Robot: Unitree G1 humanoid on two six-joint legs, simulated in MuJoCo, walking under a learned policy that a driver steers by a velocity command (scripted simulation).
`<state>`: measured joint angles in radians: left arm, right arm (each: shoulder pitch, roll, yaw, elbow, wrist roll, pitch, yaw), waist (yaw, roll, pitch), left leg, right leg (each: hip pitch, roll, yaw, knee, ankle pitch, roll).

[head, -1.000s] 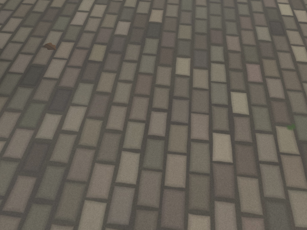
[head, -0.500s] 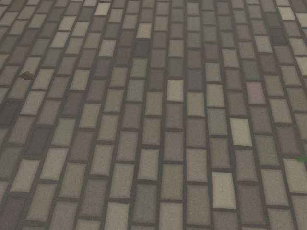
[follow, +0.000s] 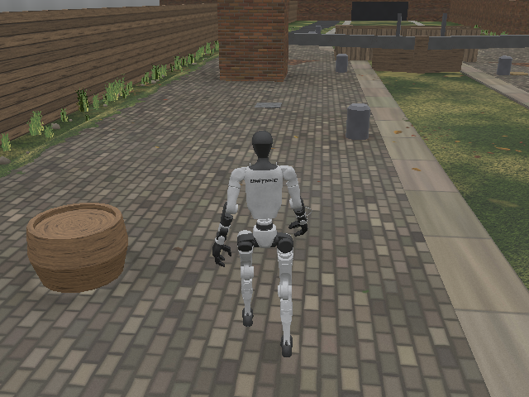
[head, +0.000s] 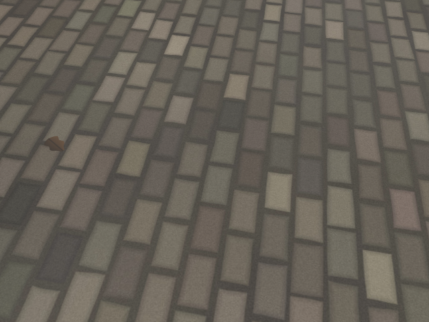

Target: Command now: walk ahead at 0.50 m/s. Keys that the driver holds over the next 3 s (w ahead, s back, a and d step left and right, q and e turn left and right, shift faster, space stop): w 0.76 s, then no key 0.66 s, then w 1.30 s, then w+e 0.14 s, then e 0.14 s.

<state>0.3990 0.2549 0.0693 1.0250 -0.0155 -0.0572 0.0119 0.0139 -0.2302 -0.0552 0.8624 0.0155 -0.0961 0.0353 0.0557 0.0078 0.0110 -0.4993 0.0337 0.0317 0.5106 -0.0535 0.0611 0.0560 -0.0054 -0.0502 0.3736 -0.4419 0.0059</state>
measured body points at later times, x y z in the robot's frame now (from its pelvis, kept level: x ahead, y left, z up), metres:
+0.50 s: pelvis +0.27 +0.00 +0.01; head +0.29 +0.00 +0.46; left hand +0.47 +0.23 -0.09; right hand +0.22 -0.26 -0.13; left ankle +0.13 +0.11 -0.72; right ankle +0.44 -0.14 -0.70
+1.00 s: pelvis +0.53 -0.03 +0.02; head +0.55 -0.03 +0.47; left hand +0.53 +0.23 -0.13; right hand +0.70 -0.27 -0.10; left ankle +0.69 +0.10 -0.70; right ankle +0.45 -0.13 -0.72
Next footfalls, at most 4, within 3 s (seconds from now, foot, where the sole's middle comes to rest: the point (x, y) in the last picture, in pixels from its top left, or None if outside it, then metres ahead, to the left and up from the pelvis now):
0.56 right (273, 320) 0.48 -0.13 -0.76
1.04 left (206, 240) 0.74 0.09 -0.76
1.32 right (280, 271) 0.64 -0.16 -0.76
2.14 right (275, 164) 1.08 -0.16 -0.76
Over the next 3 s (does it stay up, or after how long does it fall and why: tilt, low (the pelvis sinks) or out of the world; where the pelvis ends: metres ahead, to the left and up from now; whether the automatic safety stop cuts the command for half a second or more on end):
stays up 1.38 -0.01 0.02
